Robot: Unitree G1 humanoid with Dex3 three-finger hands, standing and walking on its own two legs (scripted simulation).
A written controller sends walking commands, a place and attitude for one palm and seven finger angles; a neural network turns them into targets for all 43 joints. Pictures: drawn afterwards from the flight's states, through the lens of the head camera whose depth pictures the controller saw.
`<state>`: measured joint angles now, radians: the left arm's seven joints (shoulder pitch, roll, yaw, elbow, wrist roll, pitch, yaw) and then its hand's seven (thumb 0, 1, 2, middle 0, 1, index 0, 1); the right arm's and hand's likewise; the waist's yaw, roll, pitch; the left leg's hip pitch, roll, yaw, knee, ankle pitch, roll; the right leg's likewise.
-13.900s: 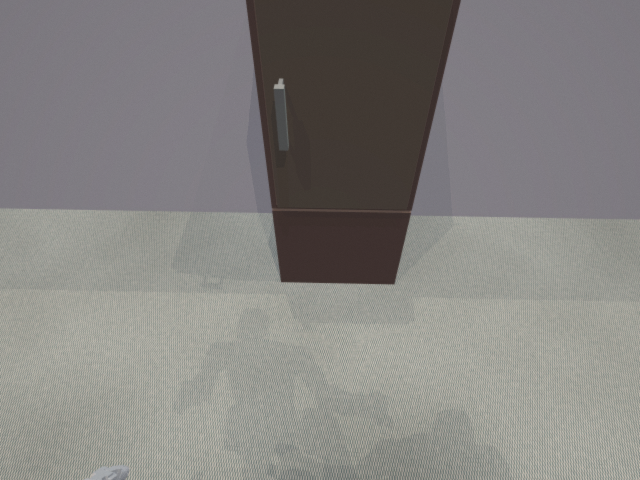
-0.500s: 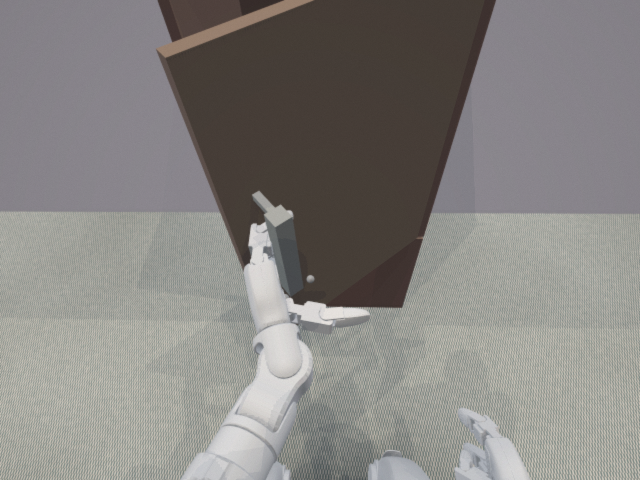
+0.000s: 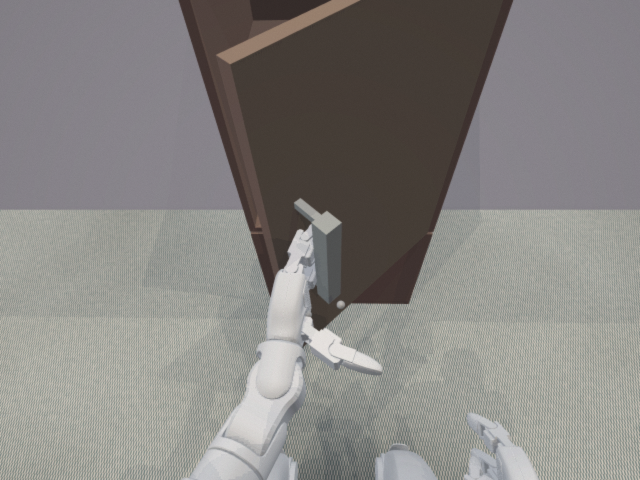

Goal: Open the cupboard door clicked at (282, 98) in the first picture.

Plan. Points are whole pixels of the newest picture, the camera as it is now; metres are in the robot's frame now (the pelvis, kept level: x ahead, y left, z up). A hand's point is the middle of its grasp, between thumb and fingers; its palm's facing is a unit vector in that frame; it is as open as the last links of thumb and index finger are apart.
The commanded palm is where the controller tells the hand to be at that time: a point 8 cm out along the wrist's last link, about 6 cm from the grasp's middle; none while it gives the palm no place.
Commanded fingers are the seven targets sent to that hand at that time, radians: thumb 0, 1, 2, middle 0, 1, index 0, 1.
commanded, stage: slide the hand sideways off the handle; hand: left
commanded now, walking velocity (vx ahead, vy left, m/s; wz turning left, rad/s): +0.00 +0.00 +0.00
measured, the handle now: (317, 253) +0.38 +0.02 +0.06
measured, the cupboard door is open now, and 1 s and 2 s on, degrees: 45 45 45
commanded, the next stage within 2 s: draw the hand back to the body in 0.88 s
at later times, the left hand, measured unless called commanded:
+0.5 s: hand (313, 335) +0.27 +0.02 +0.05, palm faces -0.09 -1.00 +0.00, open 16.2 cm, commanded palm +0.25 +0.09 +0.05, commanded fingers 0.00 -0.50 0.30 -0.15 -0.30 -0.15 -0.30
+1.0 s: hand (274, 374) +0.23 +0.06 +0.05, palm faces -0.07 -1.00 -0.01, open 16.3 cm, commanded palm +0.21 +0.12 +0.06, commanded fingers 0.00 -0.50 0.30 -0.15 -0.30 -0.15 -0.30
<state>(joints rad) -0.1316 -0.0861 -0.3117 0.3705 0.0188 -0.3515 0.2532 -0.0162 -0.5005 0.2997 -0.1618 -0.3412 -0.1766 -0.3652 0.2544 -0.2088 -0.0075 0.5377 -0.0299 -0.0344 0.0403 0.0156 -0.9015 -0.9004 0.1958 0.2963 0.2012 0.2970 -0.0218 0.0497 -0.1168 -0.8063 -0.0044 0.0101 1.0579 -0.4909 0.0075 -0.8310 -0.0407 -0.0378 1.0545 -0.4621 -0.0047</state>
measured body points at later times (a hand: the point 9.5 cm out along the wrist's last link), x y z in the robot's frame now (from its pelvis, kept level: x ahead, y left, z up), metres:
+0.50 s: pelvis +0.02 -0.01 +0.00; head +0.08 -0.03 +0.44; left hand +0.27 +0.07 +0.05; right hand +0.20 -0.23 -0.09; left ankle +0.02 +0.11 -0.67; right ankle +0.03 -0.12 -0.67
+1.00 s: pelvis +0.02 -0.03 -0.02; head +0.08 -0.05 +0.43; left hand +0.23 +0.11 +0.05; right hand +0.20 -0.25 -0.10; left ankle +0.02 +0.11 -0.67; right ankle +0.03 -0.12 -0.67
